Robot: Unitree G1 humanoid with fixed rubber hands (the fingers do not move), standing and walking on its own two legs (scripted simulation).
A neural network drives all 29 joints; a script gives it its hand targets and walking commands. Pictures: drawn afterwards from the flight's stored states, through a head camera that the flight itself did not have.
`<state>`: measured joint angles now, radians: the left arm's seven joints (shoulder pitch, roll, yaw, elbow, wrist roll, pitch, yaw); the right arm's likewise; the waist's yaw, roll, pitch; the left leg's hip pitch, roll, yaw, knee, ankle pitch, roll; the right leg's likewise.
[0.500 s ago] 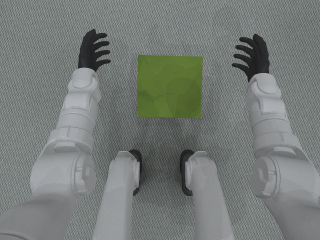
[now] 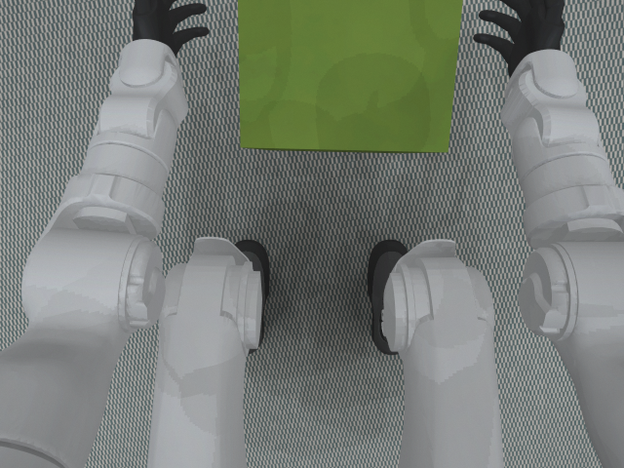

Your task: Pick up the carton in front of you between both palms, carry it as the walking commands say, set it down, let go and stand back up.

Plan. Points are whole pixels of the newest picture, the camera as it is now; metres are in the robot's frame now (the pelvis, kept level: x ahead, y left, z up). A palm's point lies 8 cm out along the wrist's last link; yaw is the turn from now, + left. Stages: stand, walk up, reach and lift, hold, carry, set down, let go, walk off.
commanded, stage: reach and lift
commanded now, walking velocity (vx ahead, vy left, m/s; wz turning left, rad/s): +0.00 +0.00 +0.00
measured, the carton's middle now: (340, 70) +0.51 -0.03 -0.27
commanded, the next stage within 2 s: none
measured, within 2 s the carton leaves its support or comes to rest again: leaves its support in 0.90 s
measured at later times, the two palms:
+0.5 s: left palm (181, 40) +0.53 +0.15 -0.20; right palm (502, 48) +0.52 -0.20 -0.21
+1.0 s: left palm (197, 30) +0.53 +0.13 -0.19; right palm (486, 34) +0.53 -0.17 -0.19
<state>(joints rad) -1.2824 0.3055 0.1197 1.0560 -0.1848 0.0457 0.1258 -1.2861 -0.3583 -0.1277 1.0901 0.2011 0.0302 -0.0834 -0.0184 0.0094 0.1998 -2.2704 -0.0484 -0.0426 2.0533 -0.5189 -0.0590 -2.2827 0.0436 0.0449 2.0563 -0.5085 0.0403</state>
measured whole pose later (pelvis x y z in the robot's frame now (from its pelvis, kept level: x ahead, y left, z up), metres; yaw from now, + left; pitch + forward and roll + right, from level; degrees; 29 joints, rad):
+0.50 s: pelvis +0.01 +0.00 -0.03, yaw +0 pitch +40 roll +1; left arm -1.33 0.29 0.06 1.11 -0.24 -0.01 0.14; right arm -1.33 -0.35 -0.06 1.14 0.24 -0.02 -0.10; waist -0.02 0.02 0.27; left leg -2.30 -0.05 -0.03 2.17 -0.56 -0.06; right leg -2.31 0.03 0.04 2.17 -0.55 0.03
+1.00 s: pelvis +0.01 +0.00 -0.03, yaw +0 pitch +38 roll +0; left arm -1.33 0.21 0.13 1.04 -0.18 0.10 0.19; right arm -1.35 -0.28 -0.08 1.08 0.20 0.11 -0.16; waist -0.02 0.03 0.24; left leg -2.29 -0.09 -0.05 2.20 -0.56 -0.07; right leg -2.30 0.05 0.05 2.20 -0.56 0.05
